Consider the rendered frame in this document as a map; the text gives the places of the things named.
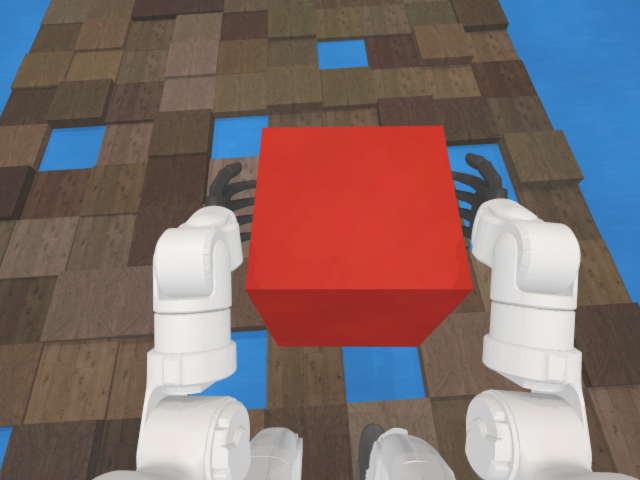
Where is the right robot hand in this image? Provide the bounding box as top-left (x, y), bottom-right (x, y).
top-left (451, 153), bottom-right (508, 240)

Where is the right robot thigh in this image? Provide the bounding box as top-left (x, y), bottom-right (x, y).
top-left (372, 433), bottom-right (456, 480)

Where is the robot left upper arm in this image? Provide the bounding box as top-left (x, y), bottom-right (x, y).
top-left (92, 395), bottom-right (251, 480)

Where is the right robot forearm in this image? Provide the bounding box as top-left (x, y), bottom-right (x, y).
top-left (471, 198), bottom-right (592, 465)

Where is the robot right upper arm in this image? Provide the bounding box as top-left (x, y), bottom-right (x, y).
top-left (465, 389), bottom-right (639, 480)

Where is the robot thigh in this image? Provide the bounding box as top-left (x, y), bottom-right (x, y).
top-left (372, 433), bottom-right (456, 480)
top-left (244, 427), bottom-right (303, 480)

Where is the left robot hand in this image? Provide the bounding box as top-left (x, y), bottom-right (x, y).
top-left (205, 162), bottom-right (257, 242)

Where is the left robot forearm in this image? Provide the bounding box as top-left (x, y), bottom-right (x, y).
top-left (136, 206), bottom-right (243, 465)

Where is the carton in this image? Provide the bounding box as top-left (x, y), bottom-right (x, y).
top-left (245, 126), bottom-right (473, 347)

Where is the left robot thigh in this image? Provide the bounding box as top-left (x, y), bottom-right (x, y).
top-left (244, 427), bottom-right (303, 480)

